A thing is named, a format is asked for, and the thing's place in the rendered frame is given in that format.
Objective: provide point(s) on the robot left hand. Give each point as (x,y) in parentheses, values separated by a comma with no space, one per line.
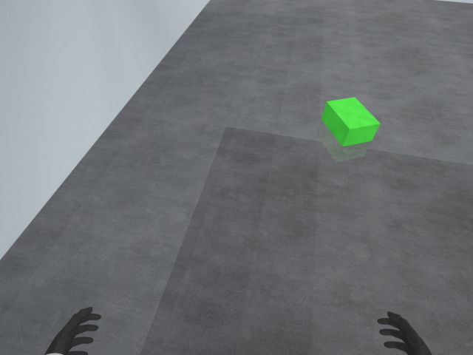
(65,340)

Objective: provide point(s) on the robot right hand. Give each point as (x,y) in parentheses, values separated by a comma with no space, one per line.
(413,345)

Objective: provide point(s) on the carton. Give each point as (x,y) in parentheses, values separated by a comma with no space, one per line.
(349,121)

